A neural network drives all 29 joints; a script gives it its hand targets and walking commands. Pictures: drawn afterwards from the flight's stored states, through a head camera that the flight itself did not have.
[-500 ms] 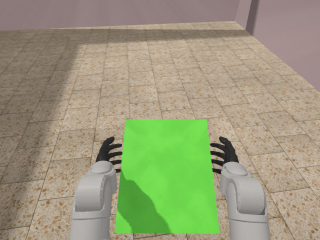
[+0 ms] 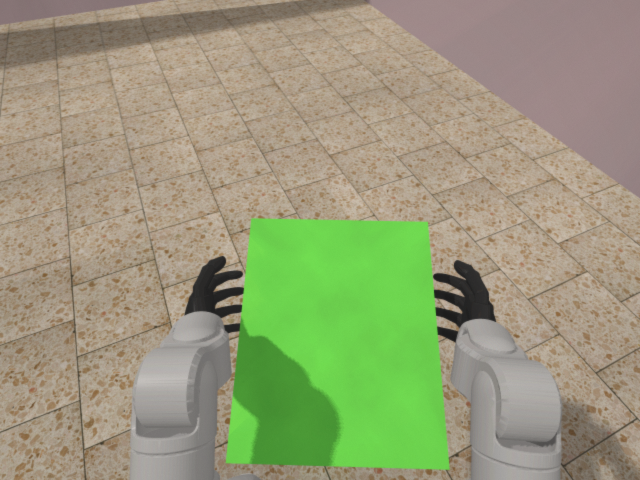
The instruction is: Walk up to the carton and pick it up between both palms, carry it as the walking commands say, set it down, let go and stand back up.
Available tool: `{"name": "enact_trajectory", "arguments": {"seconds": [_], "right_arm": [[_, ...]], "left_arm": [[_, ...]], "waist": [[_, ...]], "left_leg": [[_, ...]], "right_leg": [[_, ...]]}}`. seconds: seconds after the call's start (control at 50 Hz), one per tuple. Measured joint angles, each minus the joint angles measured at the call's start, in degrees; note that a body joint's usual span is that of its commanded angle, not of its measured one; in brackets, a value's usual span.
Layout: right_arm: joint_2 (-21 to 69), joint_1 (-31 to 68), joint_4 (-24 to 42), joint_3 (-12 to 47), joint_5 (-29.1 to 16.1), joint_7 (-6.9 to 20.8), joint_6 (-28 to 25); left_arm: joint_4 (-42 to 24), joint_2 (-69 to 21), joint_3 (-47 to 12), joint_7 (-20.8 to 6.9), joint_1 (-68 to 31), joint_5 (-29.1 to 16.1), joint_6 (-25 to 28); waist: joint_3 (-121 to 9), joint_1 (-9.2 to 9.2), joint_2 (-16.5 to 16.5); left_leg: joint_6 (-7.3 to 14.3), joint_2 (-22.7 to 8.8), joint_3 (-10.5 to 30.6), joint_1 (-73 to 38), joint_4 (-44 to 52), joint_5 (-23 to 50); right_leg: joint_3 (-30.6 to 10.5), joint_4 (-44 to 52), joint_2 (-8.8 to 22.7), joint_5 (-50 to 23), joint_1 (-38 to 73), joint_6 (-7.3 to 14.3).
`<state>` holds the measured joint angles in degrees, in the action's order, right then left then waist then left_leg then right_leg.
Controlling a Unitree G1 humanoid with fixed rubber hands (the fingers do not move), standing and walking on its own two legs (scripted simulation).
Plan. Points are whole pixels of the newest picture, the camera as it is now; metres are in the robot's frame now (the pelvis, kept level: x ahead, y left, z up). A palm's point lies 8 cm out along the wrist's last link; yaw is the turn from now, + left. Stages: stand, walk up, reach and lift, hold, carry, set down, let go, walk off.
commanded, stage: carry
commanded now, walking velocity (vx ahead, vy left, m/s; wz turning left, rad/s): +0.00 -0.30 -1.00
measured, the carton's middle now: (336, 340) +0.30 -0.01 +0.00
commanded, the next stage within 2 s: none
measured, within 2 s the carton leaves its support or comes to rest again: neither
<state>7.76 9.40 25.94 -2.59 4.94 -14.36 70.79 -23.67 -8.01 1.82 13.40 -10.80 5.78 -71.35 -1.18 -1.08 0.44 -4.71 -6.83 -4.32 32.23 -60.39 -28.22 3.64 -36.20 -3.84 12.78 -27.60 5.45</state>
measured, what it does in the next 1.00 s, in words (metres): steps to the right, turning right: left foot, then right foot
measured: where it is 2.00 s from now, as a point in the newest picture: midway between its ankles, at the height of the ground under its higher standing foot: outside the picture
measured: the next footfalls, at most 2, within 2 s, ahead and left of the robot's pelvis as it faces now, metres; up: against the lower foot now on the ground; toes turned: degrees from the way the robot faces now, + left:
left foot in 0.10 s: +0.03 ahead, +0.09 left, +0.00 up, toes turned +2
right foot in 0.46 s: -0.02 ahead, -0.36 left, +0.00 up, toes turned -30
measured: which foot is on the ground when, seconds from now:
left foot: up 0.00-0.08, down 0.10-0.46, up 0.48-0.68, down 0.70-0.98, up 1.00-1.00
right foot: down 0.00-0.10, up 0.12-0.44, down 0.46-0.70, up 0.72-0.96, down 0.98-1.00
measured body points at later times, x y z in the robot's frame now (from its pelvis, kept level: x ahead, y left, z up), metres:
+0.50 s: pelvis -0.05 -0.18 -0.02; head -0.04 -0.19 +0.43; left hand +0.28 -0.17 +0.09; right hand +0.16 -0.43 +0.08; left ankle -0.02 +0.07 -0.69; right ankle -0.06 -0.34 -0.73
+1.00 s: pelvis -0.16 -0.31 -0.01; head -0.15 -0.32 +0.44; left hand +0.14 -0.45 +0.10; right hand -0.09 -0.63 +0.10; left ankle -0.01 -0.16 -0.71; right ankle -0.26 -0.43 -0.72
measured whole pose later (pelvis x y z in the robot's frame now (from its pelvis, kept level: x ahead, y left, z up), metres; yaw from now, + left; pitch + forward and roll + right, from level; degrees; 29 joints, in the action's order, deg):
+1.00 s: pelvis -0.16 -0.31 -0.01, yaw -52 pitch +3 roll -3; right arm 7.8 10.2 25.9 -3.1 6.4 -13.1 69.6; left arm -24.3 -8.4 1.9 13.6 -13.0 6.1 -70.5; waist -3.1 1.6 3.1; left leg -10.2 -23.1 -11.6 22.5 -45.0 -24.0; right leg 4.0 -35.7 2.2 14.5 -23.3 -2.6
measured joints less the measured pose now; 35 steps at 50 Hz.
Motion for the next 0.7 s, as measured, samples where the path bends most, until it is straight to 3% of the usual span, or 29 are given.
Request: {"name": "enact_trajectory", "arguments": {"seconds": [0.06,0.1,0.12,0.16,0.2,0.26,0.36,0.44,0.46,0.48,0.52,0.58,0.66,0.7], "right_arm": [[0.1,0.6,0.1,0.1,-0.4,0.1,-0.6],[0.1,0.9,-0.2,0.2,-0.5,0.3,-1.1],[0.2,1.0,-0.9,0.6,-0.5,0.4,-1.6],[0.2,1.1,-2.1,0.9,-0.3,0.8,-1.8],[0.1,0.6,-2.6,0.6,0.1,1.1,-1.7],[0.1,0.6,-2.0,-0.1,0.3,1.5,-1.5],[0.4,2.3,-0.7,-0.7,1.1,1.6,-1.4],[0.6,3.3,-1.4,-1.3,1.7,1.6,-0.6],[0.6,3.6,-1.4,-1.7,1.9,1.5,-0.3],[0.6,3.9,-1.9,-2.4,2.0,1.5,-0.4],[0.6,3.9,-2.6,-3.4,1.7,1.1,-0.4],[0.4,2.9,-2.6,-2.9,0.7,0.4,0.0],[0.3,1.7,-0.8,-1.2,-0.8,0.1,-1.2],[0.2,1.3,-0.1,-0.7,-1.0,0.4,-2.2]], "left_arm": [[-1.2,0.0,0.3,0.0,-0.3,0.6,0.1],[-2.0,-0.1,0.5,0.2,-0.4,0.7,-0.2],[-2.1,0.0,1.1,0.2,-0.5,0.7,-0.1],[-2.0,0.1,1.4,0.3,0.4,0.4,0.1],[-1.7,0.1,0.8,0.5,0.6,0.3,-0.3],[-1.8,0.1,0.2,0.9,-0.1,0.2,-0.5],[-2.4,-0.4,1.0,1.4,-2.8,-0.1,-0.4],[-0.9,-0.8,2.0,1.4,-4.6,-0.2,-1.0],[-0.2,-1.0,2.0,1.3,-5.3,0.0,-1.0],[1.2,-1.2,1.7,1.0,-5.5,0.3,-0.3],[3.5,-1.1,1.2,0.8,-5.2,0.1,0.7],[4.3,-0.8,1.3,0.0,-4.0,0.0,1.1],[1.2,-0.4,1.7,-1.0,-2.2,0.3,2.1],[-0.7,-0.2,1.3,-0.8,-1.4,0.5,2.4]], "waist": [[-0.1,-0.07,-1.1],[-0.8,0.2,-2.1],[-0.8,0.35,-3.5],[-0.8,1.16,-3.3],[-0.2,2.08,-2.4],[0.8,3.03,-0.9],[1.2,4.14,0.7],[-0.8,4.08,1.5],[-1.5,4.03,1.7],[-1.7,3.96,2.7],[-1.1,3.03,3.6],[1.8,1.18,4.0],[4.6,-0.32,2.0],[4.6,-0.56,0.5]], "left_leg": [[1.4,2.5,-0.8,-4.1,9.2,1.3],[3.4,3.0,-2.2,-9.5,20.7,5.0],[4.4,2.8,-3.3,-10.3,22.7,6.9],[4.6,0.3,-5.2,-11.1,23.5,8.3],[3.4,-2.4,-6.6,-13.4,25.9,9.4],[0.9,-6.8,-8.2,-16.4,29.1,11.2],[-3.8,-14.7,-10.9,-18.4,29.0,11.7],[-8.2,-20.2,-11.8,-17.5,23.9,10.0],[-7.7,-21.5,-10.6,-15.6,19.7,8.7],[-7.0,-21.3,-7.2,-12.7,13.4,2.9],[-6.2,-15.5,-1.0,-6.1,-0.6,-7.8],[-4.9,-7.7,0.1,-0.3,-8.5,-6.6],[-1.7,-0.9,-2.4,-0.2,2.2,1.0],[1.2,1.3,-3.5,-3.3,12.6,4.5]], "right_leg": [[-1.5,1.7,-2.6,-2.0,-0.7,0.9],[-2.6,2.5,-4.7,-3.3,-1.3,1.0],[-2.8,0.2,-4.7,-0.4,-2.5,-0.6],[0.2,-14.5,-3.3,9.7,-7.3,-3.9],[1.0,-27.5,-0.4,11.9,-10.3,-5.2],[-0.3,-31.2,4.5,10.5,-10.6,-7.0],[0.2,-18.8,9.1,9.1,-6.7,-8.7],[2.4,-3.9,8.6,6.8,0.1,-7.9],[1.9,0.2,7.7,1.5,1.7,-7.4],[1.4,-1.8,6.8,-1.4,0.0,-7.0],[-0.1,-6.2,6.2,3.2,-3.1,-6.3],[-2.3,-6.7,3.7,1.8,-4.8,-5.5],[-4.8,-4.7,-1.2,-0.9,-5.0,-3.3],[-5.7,-3.9,-3.9,-2.0,-5.1,-2.4]]}}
